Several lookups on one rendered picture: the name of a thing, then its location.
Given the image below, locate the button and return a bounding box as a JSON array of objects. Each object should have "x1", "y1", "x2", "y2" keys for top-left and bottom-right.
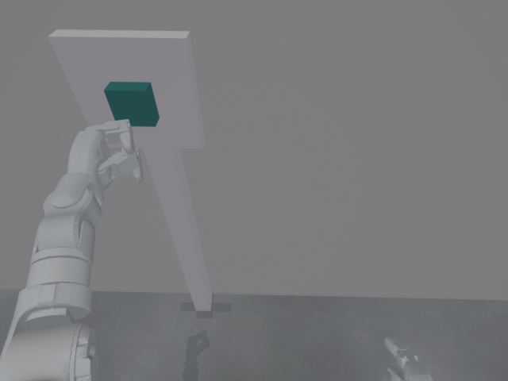
[{"x1": 104, "y1": 82, "x2": 160, "y2": 127}]

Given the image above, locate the robot left upper arm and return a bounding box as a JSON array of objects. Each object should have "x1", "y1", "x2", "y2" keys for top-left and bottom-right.
[{"x1": 0, "y1": 322, "x2": 98, "y2": 381}]

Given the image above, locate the right robot hand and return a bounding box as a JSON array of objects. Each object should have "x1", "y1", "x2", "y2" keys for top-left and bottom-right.
[{"x1": 382, "y1": 337, "x2": 433, "y2": 381}]

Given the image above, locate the panel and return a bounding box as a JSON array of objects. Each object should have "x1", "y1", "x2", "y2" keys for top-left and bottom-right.
[{"x1": 48, "y1": 29, "x2": 212, "y2": 311}]

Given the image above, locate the left robot forearm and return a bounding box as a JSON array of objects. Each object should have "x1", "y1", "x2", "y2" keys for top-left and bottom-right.
[{"x1": 0, "y1": 172, "x2": 104, "y2": 375}]

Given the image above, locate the left robot hand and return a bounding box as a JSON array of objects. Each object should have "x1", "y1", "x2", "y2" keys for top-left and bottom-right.
[{"x1": 67, "y1": 119, "x2": 143, "y2": 192}]

